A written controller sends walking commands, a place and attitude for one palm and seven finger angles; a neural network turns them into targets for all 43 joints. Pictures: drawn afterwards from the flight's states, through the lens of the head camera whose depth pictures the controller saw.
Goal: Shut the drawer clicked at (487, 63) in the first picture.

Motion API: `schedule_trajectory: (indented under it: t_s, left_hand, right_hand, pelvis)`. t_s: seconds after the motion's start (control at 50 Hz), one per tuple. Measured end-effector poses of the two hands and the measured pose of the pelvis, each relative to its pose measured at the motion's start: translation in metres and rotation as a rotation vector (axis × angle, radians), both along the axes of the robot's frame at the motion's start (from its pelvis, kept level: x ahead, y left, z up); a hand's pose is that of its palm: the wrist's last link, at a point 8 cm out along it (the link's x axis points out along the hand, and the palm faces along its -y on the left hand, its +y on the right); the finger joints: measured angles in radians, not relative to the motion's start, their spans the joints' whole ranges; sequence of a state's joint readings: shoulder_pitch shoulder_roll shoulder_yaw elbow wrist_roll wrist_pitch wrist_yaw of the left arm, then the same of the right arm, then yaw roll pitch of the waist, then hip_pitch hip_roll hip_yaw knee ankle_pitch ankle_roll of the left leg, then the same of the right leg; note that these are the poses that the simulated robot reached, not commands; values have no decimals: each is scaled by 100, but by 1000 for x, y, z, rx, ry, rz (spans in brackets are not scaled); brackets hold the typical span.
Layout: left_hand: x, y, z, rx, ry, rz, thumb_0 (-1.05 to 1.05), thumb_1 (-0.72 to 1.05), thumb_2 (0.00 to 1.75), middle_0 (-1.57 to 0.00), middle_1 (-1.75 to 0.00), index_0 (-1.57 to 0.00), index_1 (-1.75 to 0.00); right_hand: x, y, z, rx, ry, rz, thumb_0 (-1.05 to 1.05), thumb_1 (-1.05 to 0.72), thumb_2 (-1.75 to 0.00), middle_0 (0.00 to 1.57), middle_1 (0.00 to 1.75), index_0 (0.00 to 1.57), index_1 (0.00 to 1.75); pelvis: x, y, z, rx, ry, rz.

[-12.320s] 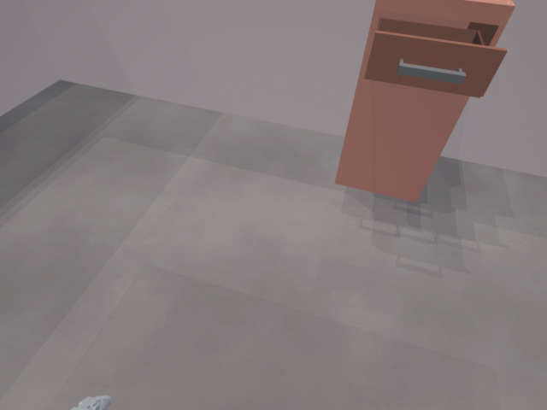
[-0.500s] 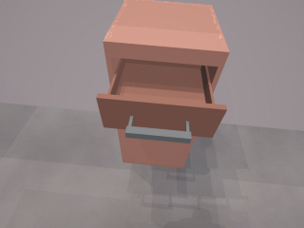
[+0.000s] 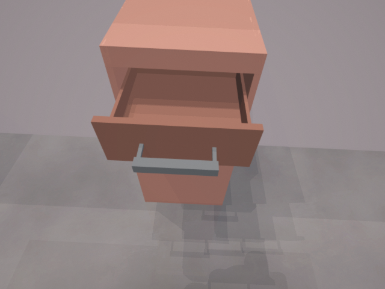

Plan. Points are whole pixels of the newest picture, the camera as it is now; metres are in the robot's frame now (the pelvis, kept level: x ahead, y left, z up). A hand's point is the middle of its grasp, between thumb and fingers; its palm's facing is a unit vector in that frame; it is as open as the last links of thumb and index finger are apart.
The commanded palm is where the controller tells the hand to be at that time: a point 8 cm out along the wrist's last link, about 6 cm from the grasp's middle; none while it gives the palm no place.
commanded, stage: shuffle to correct the standing spot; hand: left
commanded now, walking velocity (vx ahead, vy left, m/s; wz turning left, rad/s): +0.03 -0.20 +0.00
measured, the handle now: (176, 158) +0.40 +0.06 +0.02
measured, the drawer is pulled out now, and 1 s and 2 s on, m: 0.21 0.21 0.21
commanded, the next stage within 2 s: come to a stop and stand still in 0.58 s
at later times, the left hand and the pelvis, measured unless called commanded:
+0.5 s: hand out of the picture +0.00 +0.09 -0.20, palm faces +0.08 -0.99 -0.08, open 7.4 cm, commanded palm none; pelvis +0.02 -0.06 -0.01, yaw +2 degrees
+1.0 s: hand out of the picture +0.07 +0.03 -0.17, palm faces +0.07 -0.98 -0.20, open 7.2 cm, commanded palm none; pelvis +0.02 -0.15 +0.00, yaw +3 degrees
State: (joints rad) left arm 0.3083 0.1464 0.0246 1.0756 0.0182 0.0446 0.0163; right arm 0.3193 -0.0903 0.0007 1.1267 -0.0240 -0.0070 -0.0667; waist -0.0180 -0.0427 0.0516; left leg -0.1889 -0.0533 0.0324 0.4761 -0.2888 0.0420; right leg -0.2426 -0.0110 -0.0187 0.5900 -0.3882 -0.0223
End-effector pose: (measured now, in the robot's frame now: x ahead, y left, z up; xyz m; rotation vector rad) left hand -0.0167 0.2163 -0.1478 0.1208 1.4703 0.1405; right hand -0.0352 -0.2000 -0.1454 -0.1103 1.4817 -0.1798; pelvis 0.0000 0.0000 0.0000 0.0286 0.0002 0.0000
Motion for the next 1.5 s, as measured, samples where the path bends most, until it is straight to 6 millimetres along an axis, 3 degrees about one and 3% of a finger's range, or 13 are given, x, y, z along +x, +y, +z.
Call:
schedule_trajectory:
  t_s: [0.08, 0.16, 0.3, 0.44, 0.52, 0.68, 0.82, 0.9, 0.96, 1.1, 1.24, 1.32, 1.5]
  left_hand:
    - [9, -15, 3, 21, -29, 8, 0, 91, 90, -20, -30, -20, -30]
    - [12, -34, 1, 14, -63, 44, 0, 91, 90, -20, -30, -20, -30]
    - [6, -68, -6, -47, -54, 71, 0, 91, 90, -20, -30, -20, -30]
    - [6, -75, -26, -93, -35, 78, 0, 91, 90, -20, -30, -20, -30]
    - [19, -71, -21, -76, -44, 51, 0, 91, 90, -20, -30, -20, -30]
    - [55, -65, 3, 5, -141, 43, 0, 91, 90, -20, -30, -20, -30]
    - [79, -97, 4, 84, -215, -10, 0, 91, 90, -20, -30, -20, -30]
    - [78, -126, 8, 58, -209, -15, 0, 91, 90, -20, -30, -20, -30]
    - [76, -135, 8, 50, -219, 4, 0, 93, 90, -20, -30, -20, -30]
    - [67, -124, -4, 34, -192, 37, 0, 93, 90, -21, -30, -20, -30]
    - [51, -118, -1, 74, -196, 8, 0, 91, 90, -20, -30, -20, -30]
    - [37, -112, 2, 83, -185, -1, 0, 91, 90, -20, -30, -20, -30]
    - [14, -111, 10, 80, -210, 11, 0, 91, 90, -20, -30, -20, -30]
  right_hand:
    - [-3, -24, -5, 5, 28, -9, 0, -90, -90, 20, 30, 20, 30]
    - [11, -49, 0, -21, 38, 19, 0, -90, -90, 20, 30, 20, 30]
    - [68, -80, 10, -86, -76, 71, 0, -91, -90, 20, 30, 20, 30]
    - [116, -81, 17, -119, -230, 103, 0, -91, -90, 20, 30, 20, 30]
    - [113, -86, 22, -127, -243, 101, -1, -92, -90, 20, 30, 20, 30]
    - [90, -122, 27, -107, -154, 119, 0, -92, -90, 20, 30, 20, 30]
    - [73, -175, 0, -60, -109, 71, 0, -91, -90, 20, 30, 20, 30]
    - [73, -192, -5, -49, -93, 66, 0, -91, -90, 20, 30, 20, 30]
    - [78, -194, 1, -51, -107, 70, 0, -91, -90, 20, 30, 20, 30]
    - [92, -180, 13, -68, -180, 89, 0, -91, -90, 20, 30, 20, 30]
    - [107, -168, 0, -24, -240, 122, 0, -92, -90, 20, 30, 20, 30]
    - [114, -160, 4, -8, -317, 123, 0, -92, -90, 20, 30, 20, 30]
    - [99, -157, 12, -4, -342, 137, 0, -92, -90, 20, 30, 20, 30]
  pelvis:
    - [5, -20, -2, -19, 1, 12]
    - [9, -36, -1, -28, 6, 44]
    - [12, -50, 0, -43, 10, 50]
    - [19, -58, -9, -46, -3, 33]
    - [18, -64, -5, -44, -12, 33]
    - [15, -91, 7, -77, -7, 45]
    - [18, -138, -10, -33, -3, 41]
    - [22, -146, -8, -47, -17, 55]
    - [22, -148, -5, -35, -17, 52]
    - [18, -143, -5, -12, -30, 34]
    - [9, -139, -11, -24, -25, 39]
    - [5, -133, -9, -18, -56, 50]
    - [-11, -131, -3, -30, -68, 48]
